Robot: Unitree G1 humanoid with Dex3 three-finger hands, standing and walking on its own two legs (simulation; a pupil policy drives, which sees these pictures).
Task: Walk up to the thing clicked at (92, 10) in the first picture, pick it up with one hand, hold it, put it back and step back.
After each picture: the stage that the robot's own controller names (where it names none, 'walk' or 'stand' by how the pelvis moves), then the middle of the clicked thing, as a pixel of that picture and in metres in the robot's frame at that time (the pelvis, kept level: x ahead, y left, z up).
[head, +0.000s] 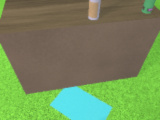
stand; out of the picture +0.94 -0.09 +0.04
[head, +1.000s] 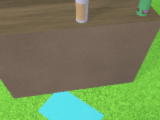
rise first; (82, 0) +0.85 +0.04 +0.06
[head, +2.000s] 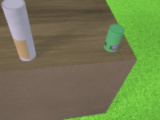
walk; (21, 33) +0.51 +0.26 +0.07
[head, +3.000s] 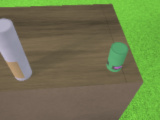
stand; (13, 53) +0.43 +0.26 +0.06
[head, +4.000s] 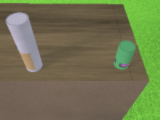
stand; (27, 46) +0.49 +0.23 +0.05
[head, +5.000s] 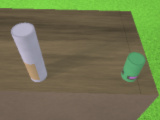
stand; (32, 56) +0.44 +0.20 +0.04
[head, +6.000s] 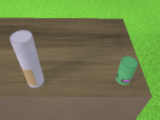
stand; (29, 62) +0.44 +0.21 +0.04
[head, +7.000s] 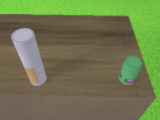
stand; (31, 60) +0.44 +0.20 +0.04
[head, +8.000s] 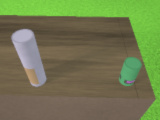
stand; (31, 61) +0.44 +0.20 +0.04
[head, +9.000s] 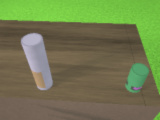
rise first; (39, 64) +0.44 +0.19 +0.04
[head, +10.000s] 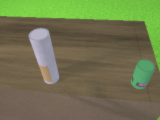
go down; (46, 59) +0.46 +0.18 +0.04
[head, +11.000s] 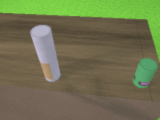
go down; (47, 56) +0.46 +0.17 +0.05
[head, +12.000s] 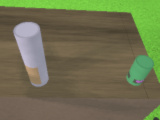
go down; (34, 58) +0.42 +0.16 +0.07
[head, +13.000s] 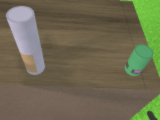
close in; (29, 45) +0.45 +0.16 +0.08
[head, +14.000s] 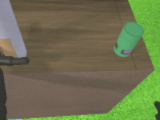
close; (5, 28) +0.48 +0.19 +0.12
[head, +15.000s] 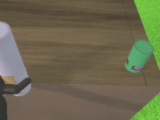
lift; (10, 65) +0.36 +0.21 +0.10
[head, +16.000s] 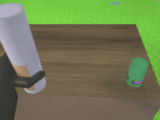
lift; (23, 55) +0.32 +0.16 +0.22
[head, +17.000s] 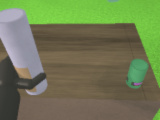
hold; (25, 58) +0.33 +0.16 +0.20
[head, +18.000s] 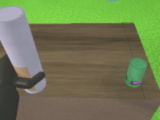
crouch; (24, 56) +0.32 +0.16 +0.21
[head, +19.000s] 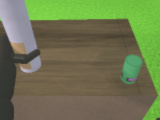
crouch; (21, 35) +0.41 +0.17 +0.21
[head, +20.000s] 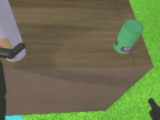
lower; (3, 27) +0.47 +0.19 +0.12
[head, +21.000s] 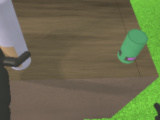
lower; (9, 36) +0.45 +0.18 +0.11
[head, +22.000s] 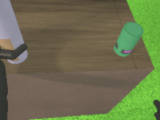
lower; (5, 29) +0.48 +0.18 +0.12
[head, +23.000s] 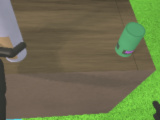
lower; (4, 27) +0.48 +0.19 +0.12
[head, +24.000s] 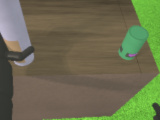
loosen; (14, 31) +0.47 +0.17 +0.11
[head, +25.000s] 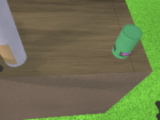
withdraw; (4, 33) +0.46 +0.18 +0.11
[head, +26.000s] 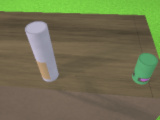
sink last; (44, 55) +0.45 +0.18 +0.07
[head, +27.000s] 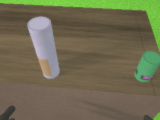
stand; (46, 51) +0.45 +0.16 +0.07
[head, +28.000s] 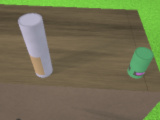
stand; (38, 49) +0.46 +0.17 +0.09
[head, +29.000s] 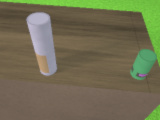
stand; (44, 47) +0.46 +0.16 +0.08
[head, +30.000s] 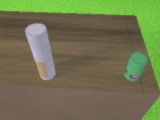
walk; (42, 54) +0.47 +0.17 +0.04
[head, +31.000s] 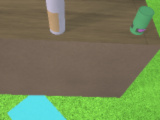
walk; (55, 6) +0.63 +0.13 +0.07
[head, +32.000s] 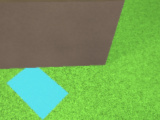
walk; out of the picture +0.93 +0.25 +0.06
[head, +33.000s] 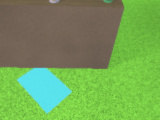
stand; out of the picture +1.08 +0.20 +0.05
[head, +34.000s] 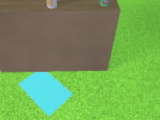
stand; out of the picture +1.09 +0.21 +0.04
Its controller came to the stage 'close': yes
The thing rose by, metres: 0.19
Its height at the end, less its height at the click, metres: +0.00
